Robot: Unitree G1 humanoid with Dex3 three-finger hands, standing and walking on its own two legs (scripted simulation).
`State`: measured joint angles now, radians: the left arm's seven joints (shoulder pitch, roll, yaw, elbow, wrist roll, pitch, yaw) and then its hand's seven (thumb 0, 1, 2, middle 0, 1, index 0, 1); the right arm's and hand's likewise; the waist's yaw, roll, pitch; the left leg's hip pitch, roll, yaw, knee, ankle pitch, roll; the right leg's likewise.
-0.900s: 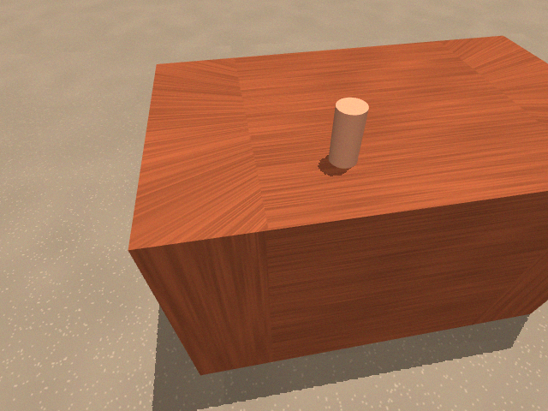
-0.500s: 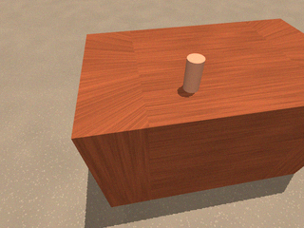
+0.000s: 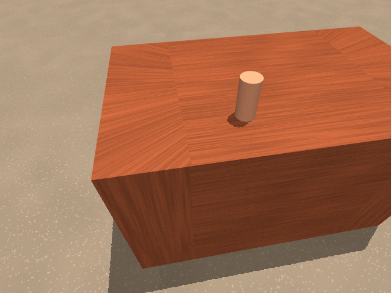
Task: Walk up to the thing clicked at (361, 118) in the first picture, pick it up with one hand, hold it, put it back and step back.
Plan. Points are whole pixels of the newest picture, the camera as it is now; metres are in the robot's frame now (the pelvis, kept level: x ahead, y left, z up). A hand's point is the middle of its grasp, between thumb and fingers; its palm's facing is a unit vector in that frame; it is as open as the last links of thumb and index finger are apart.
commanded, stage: stand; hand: right
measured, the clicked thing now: (248, 97) +0.66 -0.13 +0.04
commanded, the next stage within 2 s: walk up in 0.22 s
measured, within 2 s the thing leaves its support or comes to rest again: neither
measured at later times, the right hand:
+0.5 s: hand out of the picture +0.10 -0.26 -0.16, palm faces -0.13 +0.92 -0.38, open 7.4 cm
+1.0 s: hand (303, 260) +0.26 -0.25 -0.18, palm faces -0.15 +0.91 -0.37, open 7.4 cm
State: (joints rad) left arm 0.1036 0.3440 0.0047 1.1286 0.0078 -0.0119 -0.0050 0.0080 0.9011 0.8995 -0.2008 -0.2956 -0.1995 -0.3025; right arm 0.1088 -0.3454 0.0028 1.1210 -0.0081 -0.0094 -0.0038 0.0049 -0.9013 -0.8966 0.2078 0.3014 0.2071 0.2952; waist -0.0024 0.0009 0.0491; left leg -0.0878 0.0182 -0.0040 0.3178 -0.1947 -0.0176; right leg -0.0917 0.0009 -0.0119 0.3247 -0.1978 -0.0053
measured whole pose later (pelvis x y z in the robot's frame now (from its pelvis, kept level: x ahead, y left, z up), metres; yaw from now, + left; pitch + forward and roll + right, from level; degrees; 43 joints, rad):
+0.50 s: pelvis +0.04 +0.01 -0.01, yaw +5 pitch -2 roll -1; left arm 0.27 0.39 0.09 0.97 0.04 -0.04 -0.05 0.01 0.90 0.90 -0.20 -0.30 -0.20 -0.30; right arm 0.28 -0.37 -0.05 1.00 -0.03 -0.01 0.03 0.01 -0.90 -0.90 0.21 0.30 0.21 0.30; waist 0.04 -0.01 0.07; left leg -0.31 0.03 0.01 0.73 -0.48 0.04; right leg -0.06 -0.01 -0.07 0.46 -0.36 -0.02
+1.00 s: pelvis +0.11 +0.00 -0.03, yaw +11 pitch -3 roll +0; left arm 0.16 0.36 0.04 0.92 0.01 0.01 -0.01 0.01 0.90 0.90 -0.20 -0.30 -0.20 -0.30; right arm 0.17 -0.39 -0.04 0.87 0.01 0.02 -0.03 0.01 -0.90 -0.90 0.21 0.30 0.21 0.30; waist -0.01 0.03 0.13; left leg -0.33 -0.01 -0.08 0.82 -0.46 0.00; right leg -0.32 -0.03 -0.04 0.69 -0.32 0.00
